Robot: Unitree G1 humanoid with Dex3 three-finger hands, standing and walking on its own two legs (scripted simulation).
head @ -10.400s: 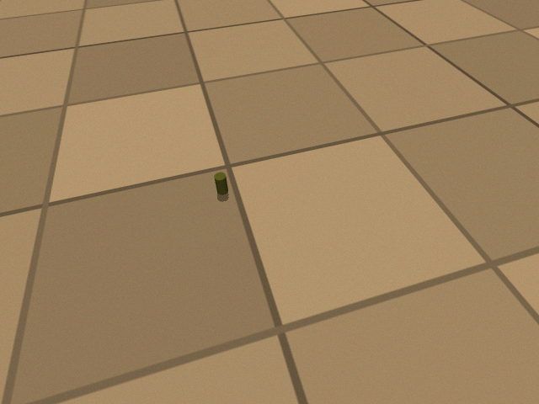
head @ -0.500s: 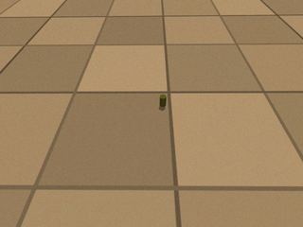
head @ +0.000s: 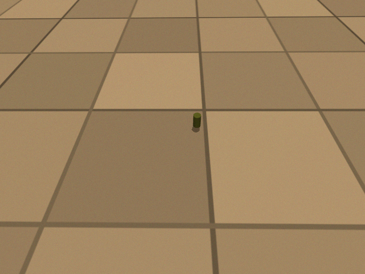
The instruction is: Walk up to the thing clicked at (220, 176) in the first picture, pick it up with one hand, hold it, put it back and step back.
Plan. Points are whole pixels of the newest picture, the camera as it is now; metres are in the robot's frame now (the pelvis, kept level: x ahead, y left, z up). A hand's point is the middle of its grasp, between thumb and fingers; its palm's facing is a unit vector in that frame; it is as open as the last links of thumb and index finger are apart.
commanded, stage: walk up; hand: left
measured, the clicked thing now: (196, 120) +1.28 -0.07 -0.73
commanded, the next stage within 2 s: none
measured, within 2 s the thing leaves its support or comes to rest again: neither
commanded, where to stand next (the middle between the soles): +1.11 +0.36 m, yaw -101 degrees
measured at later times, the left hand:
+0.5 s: hand (82, 237) +0.24 +0.28 -0.12, palm faces -0.27 -0.78 -0.57, open 7.4 cm
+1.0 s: hand (129, 114) +0.72 +0.24 -0.14, palm faces -0.64 -0.52 -0.56, open 7.4 cm
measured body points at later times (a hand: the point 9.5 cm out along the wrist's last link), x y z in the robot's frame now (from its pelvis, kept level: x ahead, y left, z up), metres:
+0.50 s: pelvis +0.13 -0.01 -0.03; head +0.11 -0.06 +0.42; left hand +0.26 +0.32 -0.09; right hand +0.14 -0.36 -0.15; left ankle +0.22 +0.11 -0.69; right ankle +0.08 -0.14 -0.75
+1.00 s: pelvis +0.42 +0.08 -0.02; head +0.44 +0.05 +0.43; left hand +0.75 +0.27 -0.10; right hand +0.21 -0.19 -0.12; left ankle +0.48 +0.12 -0.75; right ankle +0.40 -0.03 -0.69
